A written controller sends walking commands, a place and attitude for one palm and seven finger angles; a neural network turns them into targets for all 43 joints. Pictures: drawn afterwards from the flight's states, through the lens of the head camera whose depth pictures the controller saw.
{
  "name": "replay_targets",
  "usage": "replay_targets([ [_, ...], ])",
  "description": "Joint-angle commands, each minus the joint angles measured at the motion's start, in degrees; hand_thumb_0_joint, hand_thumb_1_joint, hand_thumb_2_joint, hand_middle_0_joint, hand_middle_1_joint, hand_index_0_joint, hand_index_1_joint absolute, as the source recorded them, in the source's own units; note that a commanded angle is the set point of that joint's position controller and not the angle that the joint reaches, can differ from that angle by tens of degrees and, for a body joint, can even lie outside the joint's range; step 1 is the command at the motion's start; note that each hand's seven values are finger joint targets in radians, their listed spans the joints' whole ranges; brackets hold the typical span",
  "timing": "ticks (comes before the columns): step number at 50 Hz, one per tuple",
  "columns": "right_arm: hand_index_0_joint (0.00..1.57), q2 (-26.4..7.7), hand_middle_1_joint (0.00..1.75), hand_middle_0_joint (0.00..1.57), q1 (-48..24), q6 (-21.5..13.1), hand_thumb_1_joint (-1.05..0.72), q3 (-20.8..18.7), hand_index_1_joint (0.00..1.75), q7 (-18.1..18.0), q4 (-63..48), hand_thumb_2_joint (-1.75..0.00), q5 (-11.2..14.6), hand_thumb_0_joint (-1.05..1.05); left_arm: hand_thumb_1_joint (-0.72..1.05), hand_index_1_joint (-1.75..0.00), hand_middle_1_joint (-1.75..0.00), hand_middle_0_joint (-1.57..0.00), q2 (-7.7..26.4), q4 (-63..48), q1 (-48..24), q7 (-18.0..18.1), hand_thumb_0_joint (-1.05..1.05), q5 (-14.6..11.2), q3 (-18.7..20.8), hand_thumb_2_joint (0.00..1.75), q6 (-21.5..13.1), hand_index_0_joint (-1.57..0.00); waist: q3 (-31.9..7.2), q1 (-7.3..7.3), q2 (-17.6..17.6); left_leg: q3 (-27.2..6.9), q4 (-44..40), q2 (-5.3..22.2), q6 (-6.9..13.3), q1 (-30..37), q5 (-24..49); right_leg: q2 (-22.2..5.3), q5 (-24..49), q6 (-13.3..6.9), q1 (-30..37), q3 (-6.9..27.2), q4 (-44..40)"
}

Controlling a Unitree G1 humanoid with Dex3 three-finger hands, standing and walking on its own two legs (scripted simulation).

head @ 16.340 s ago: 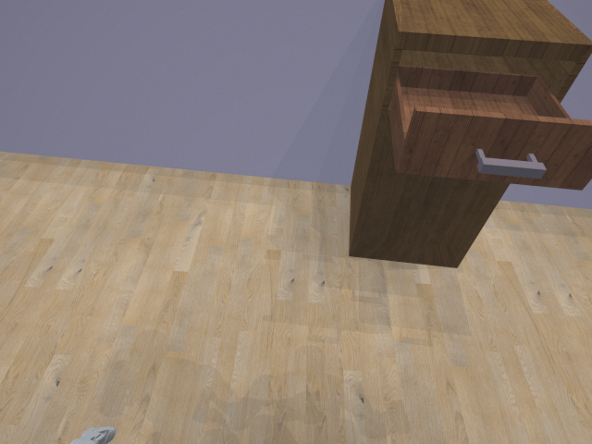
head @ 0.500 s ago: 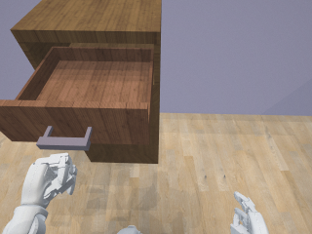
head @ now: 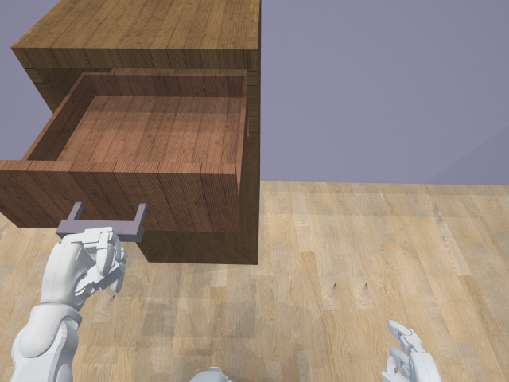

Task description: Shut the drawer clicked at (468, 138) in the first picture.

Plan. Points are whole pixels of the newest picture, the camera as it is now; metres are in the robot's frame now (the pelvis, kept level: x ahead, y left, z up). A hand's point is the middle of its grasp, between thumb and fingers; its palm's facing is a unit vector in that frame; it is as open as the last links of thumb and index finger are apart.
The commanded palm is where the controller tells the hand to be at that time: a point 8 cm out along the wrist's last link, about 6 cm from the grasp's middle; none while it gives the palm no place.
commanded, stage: push the drawer shut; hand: left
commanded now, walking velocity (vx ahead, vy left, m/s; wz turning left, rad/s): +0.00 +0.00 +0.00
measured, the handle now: (105, 219) +0.34 +0.25 +0.07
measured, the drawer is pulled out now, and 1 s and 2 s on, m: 0.26 0.14 0.01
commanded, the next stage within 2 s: none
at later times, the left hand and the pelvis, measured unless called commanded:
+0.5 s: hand (124, 233) +0.32 +0.22 +0.07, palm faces +0.01 -1.00 -0.05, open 3.1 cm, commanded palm +0.31 +0.27 +0.07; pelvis -0.02 +0.01 +0.00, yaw +0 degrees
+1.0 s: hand (138, 193) +0.39 +0.21 +0.07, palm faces +0.00 -1.00 -0.04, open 3.0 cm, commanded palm +0.38 +0.26 +0.07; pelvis -0.01 +0.02 +0.00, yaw -1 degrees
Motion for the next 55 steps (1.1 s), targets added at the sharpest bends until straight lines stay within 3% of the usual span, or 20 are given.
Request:
replay_targets([
  [1,0.20,-7.3,0.30,0.20,-3.0,-2.6,-0.90,-3.2,0.30,-0.7,-7.5,-0.90,0.3,0.00,0.90,-1.60,-1.60,-1.40,9.7,-10.0,-13.9,0.3,0.00,-1.4,4.5,0.90,-4.4,-1.40,-11.4,-1.35,-0.5,-1.2,-6.3,-1.2,1.7,10.7,10.2,0.0,15.5,2.0,1.3,4.6,-9.4],
  [9,0.20,-7.5,0.30,0.20,-2.9,-1.9,-0.90,-3.1,0.30,-1.1,-6.1,-0.90,0.4,0.00,0.90,-1.60,-1.60,-1.40,10.6,-4.7,-23.2,-0.1,0.00,-0.8,3.9,0.90,-4.5,-1.40,-12.2,-1.98,0.4,-1.5,-6.9,-1.0,1.8,11.8,8.4,0.0,12.8,1.7,0.2,4.8,-9.8],
  [10,0.20,-7.7,0.30,0.20,-2.7,-1.7,-0.90,-3.1,0.30,-1.1,-5.8,-0.90,0.5,0.00,0.90,-1.60,-1.60,-1.40,12.0,-3.7,-25.5,0.0,0.00,-0.9,4.8,0.90,-4.4,-1.40,-12.2,-2.32,-0.8,-1.7,-7.0,-1.0,1.7,11.4,7.6,0.0,11.9,1.8,0.2,4.8,-10.1],
  [13,0.20,-7.7,0.30,0.20,-2.9,-1.5,-0.90,-2.9,0.30,-1.2,-5.6,-0.90,0.5,0.00,0.90,-1.60,-1.60,-1.40,12.3,-2.2,-28.3,0.0,0.00,-0.6,4.7,0.90,-4.7,-1.40,-12.2,-1.88,1.6,-1.9,-7.5,-0.9,1.7,11.8,7.2,-0.1,11.0,1.4,0.3,4.8,-10.2],
  [14,0.20,-7.4,0.30,0.20,-2.8,-1.5,-0.90,-2.9,0.30,-1.1,-5.7,-0.90,0.4,0.00,0.90,-1.60,-1.60,-1.40,11.1,-1.7,-28.1,0.1,0.00,-0.7,4.0,0.90,-4.5,-1.40,-13.0,-1.74,1.1,-1.7,-7.5,-1.0,1.7,12.4,7.6,-0.1,11.6,1.5,0.6,4.8,-10.2],
  [16,0.20,-7.7,0.30,0.20,-2.4,-1.1,-0.90,-2.9,0.30,-1.1,-5.5,-0.90,0.5,0.00,0.90,-1.60,-1.60,-1.40,12.5,1.0,-29.3,0.3,0.00,-0.6,5.1,0.90,-4.4,-1.40,-12.5,-1.83,-1.4,-1.7,-7.7,-0.9,1.6,11.3,7.0,0.0,11.2,1.7,0.9,4.9,-10.5],
  [17,0.20,-7.7,0.30,0.20,-2.6,-1.0,-0.90,-2.8,0.30,-1.1,-5.5,-0.90,0.5,0.00,0.90,-1.60,-1.60,-1.40,12.4,0.9,-32.4,0.3,0.00,-0.4,4.3,0.90,-4.5,-1.40,-11.8,-2.35,0.2,-1.7,-7.8,-0.9,1.6,11.2,6.0,-0.1,10.0,1.7,-0.2,4.9,-10.5],
  [18,0.20,-7.9,0.30,0.20,-2.1,-0.7,-0.90,-2.8,0.30,-1.1,-5.1,-0.90,0.5,0.00,0.90,-1.60,-1.60,-1.40,13.3,2.3,-33.3,0.7,0.00,0.0,5.0,0.90,-4.5,-1.40,-11.8,-2.43,-1.1,-1.9,-7.7,-0.8,1.7,10.8,5.7,0.0,9.4,1.6,0.1,5.0,-10.6],
  [21,0.20,-7.8,0.30,0.20,-1.9,-0.4,-0.90,-2.8,0.30,-1.1,-5.2,-0.90,0.5,0.00,0.90,-1.60,-1.60,-1.40,12.2,4.5,-37.6,0.9,0.00,0.4,3.8,0.90,-4.5,-1.40,-11.9,-2.61,0.3,-2.1,-8.2,-0.9,1.6,11.6,4.4,0.0,8.1,1.5,-1.3,4.8,-10.6],
  [23,0.20,-8.1,0.30,0.20,-1.3,-0.1,-0.90,-2.8,0.30,-1.1,-4.9,-0.90,0.4,0.00,0.90,-1.60,-1.60,-1.40,13.8,6.1,-39.0,1.4,0.00,1.0,4.5,0.90,-4.8,-1.40,-12.6,-2.58,-0.1,-2.3,-8.1,-0.8,1.7,11.1,4.2,0.1,7.7,1.4,-0.9,4.8,-10.5],
  [25,0.20,-8.1,0.30,0.20,-0.9,0.4,-0.90,-2.8,0.30,-1.1,-4.7,-0.90,0.5,0.00,0.90,-1.60,-1.60,-1.40,14.3,7.8,-41.5,1.4,0.00,1.3,4.8,0.90,-4.7,-1.40,-13.0,-2.99,0.4,-2.1,-8.2,-0.7,1.5,11.5,4.4,0.0,8.2,1.4,-1.2,4.8,-10.4],
  [29,0.20,-8.2,0.30,0.20,0.1,1.1,-0.90,-2.9,0.30,-0.7,-4.8,-0.90,0.4,0.00,0.90,-1.60,-1.60,-1.40,15.0,10.2,-41.5,1.4,0.00,1.5,5.7,0.90,-5.0,-1.40,-14.8,-2.27,-0.3,-2.1,-8.2,-0.8,1.6,11.5,6.2,0.2,10.3,1.3,0.5,4.9,-10.1],
  [34,0.20,-8.3,0.30,0.20,1.3,2.2,-0.90,-3.0,0.30,-0.4,-4.4,-0.90,0.3,0.00,0.90,-1.60,-1.60,-1.40,14.4,13.1,-47.7,1.8,0.00,2.4,4.3,0.90,-5.5,-1.40,-14.2,-3.25,1.6,-2.6,-8.5,-0.6,1.4,12.5,5.4,0.6,9.4,1.1,-2.1,4.3,-9.7],
  [39,0.20,-8.8,0.30,0.20,2.9,3.5,-0.90,-3.1,0.30,-0.3,-3.6,-0.90,0.2,0.00,0.90,-1.60,-1.60,-1.40,16.0,17.9,-52.2,2.3,0.00,3.2,5.2,0.90,-5.6,-1.40,-14.5,-4.05,-0.3,-2.8,-8.2,-0.4,1.5,12.0,5.8,0.8,10.0,1.2,-2.6,4.2,-9.5],
  [41,0.20,-8.8,0.30,0.20,3.3,3.9,-0.90,-3.2,0.30,-0.2,-3.5,-0.90,0.1,0.00,0.90,-1.60,-1.60,-1.40,15.8,18.5,-54.4,2.2,0.00,3.4,4.9,0.90,-5.7,-1.40,-15.9,-4.10,1.2,-2.5,-8.0,-0.5,1.5,12.6,6.1,0.8,10.3,1.2,-2.7,4.4,-9.4],
  [45,0.20,-8.9,0.30,0.20,4.7,4.7,-0.90,-3.5,0.30,0.1,-3.2,-0.90,0.0,0.00,0.90,-1.60,-1.60,-1.40,16.9,20.8,-56.1,1.8,0.00,3.6,5.9,0.90,-6.0,-1.40,-18.0,-3.96,0.5,-2.8,-7.4,-0.3,1.4,13.6,9.0,1.1,12.6,1.0,-2.5,4.1,-8.6],
  [49,0.20,-9.1,0.30,0.20,5.5,5.5,-0.90,-3.5,0.30,0.5,-3.0,-0.90,-0.1,0.00,0.90,-1.60,-1.60,-1.40,17.2,23.0,-58.7,2.1,0.00,4.4,5.6,0.90,-6.2,-1.40,-18.1,-4.25,2.6,-3.2,-7.1,-0.1,1.1,14.5,10.7,1.2,13.5,0.8,-4.3,3.7,-8.0],
  [51,0.20,-9.1,0.30,0.20,6.2,5.8,-0.90,-3.7,0.30,0.6,-2.6,-0.90,-0.2,0.00,0.90,-1.60,-1.60,-1.40,16.8,24.2,-60.4,2.4,0.00,4.4,5.4,0.90,-6.2,-1.40,-18.4,-4.69,0.9,-3.2,-6.7,0.0,1.2,14.6,11.0,1.3,13.7,1.0,-4.8,3.7,-7.9],
  [53,0.20,-9.4,0.30,0.20,6.7,6.3,-0.90,-3.6,0.30,0.6,-2.3,-0.90,-0.4,0.00,0.90,-1.60,-1.60,-1.40,19.2,26.0,-60.9,2.7,0.00,4.9,7.2,0.90,-6.3,-1.40,-18.3,-4.46,1.2,-2.9,-6.3,-0.1,1.3,13.1,11.2,1.3,14.2,0.8,-4.0,3.9,-7.7],
  [55,0.20,-9.2,0.30,0.20,6.9,6.7,-0.90,-3.7,0.30,0.7,-2.5,-0.90,-0.3,0.00,0.90,-1.60,-1.60,-1.40,18.0,26.8,-61.9,2.5,0.00,5.0,6.3,0.90,-6.5,-1.40,-18.9,-4.85,0.9,-2.8,-6.1,0.0,1.4,13.6,11.9,1.3,14.9,1.0,-4.4,4.0,-7.7],
])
